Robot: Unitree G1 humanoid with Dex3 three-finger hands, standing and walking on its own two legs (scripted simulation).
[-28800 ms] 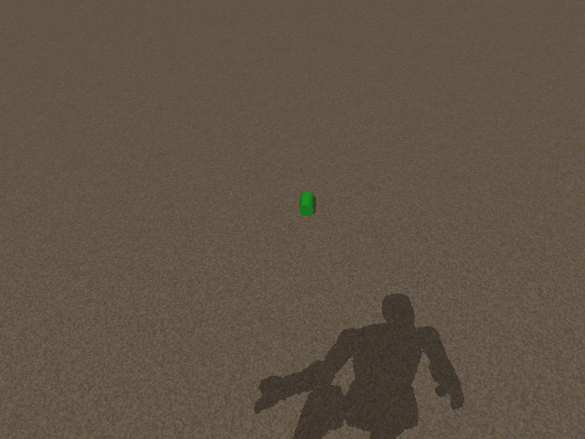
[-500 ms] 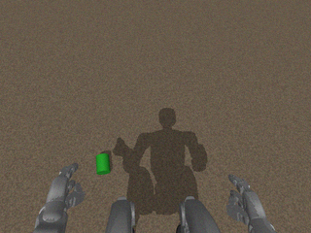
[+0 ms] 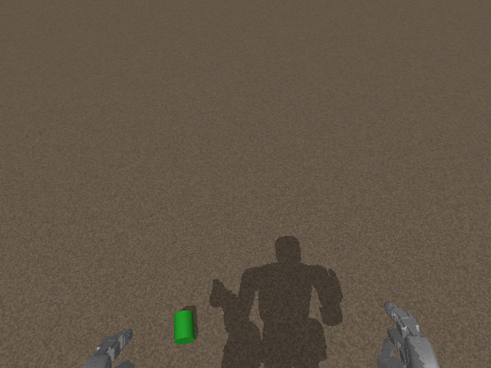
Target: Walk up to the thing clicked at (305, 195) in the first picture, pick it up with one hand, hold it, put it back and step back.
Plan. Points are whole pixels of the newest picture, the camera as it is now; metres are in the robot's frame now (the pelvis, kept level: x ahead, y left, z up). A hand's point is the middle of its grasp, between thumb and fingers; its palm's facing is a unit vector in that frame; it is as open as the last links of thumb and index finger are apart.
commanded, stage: home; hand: left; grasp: from above
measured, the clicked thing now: (184, 327) +0.45 +0.24 -0.68
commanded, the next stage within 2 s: stand in 1.88 s
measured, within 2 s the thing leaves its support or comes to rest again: neither
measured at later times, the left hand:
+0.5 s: hand out of the picture +0.15 +0.17 -0.05, palm faces +0.06 -0.98 -0.20, open 8.4 cm
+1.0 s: hand out of the picture +0.15 +0.18 -0.05, palm faces +0.05 -0.98 -0.20, open 8.9 cm
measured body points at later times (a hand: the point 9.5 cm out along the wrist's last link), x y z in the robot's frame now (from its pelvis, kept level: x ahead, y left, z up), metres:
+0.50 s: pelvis -0.01 -0.01 +0.00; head +0.01 +0.00 +0.45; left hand +0.15 +0.23 -0.03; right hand +0.15 -0.25 -0.06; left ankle +0.01 +0.12 -0.68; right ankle -0.01 -0.14 -0.68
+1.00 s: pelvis -0.01 +0.00 +0.00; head +0.00 +0.01 +0.45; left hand +0.15 +0.23 -0.03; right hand +0.15 -0.24 -0.06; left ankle +0.01 +0.12 -0.68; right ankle -0.01 -0.14 -0.68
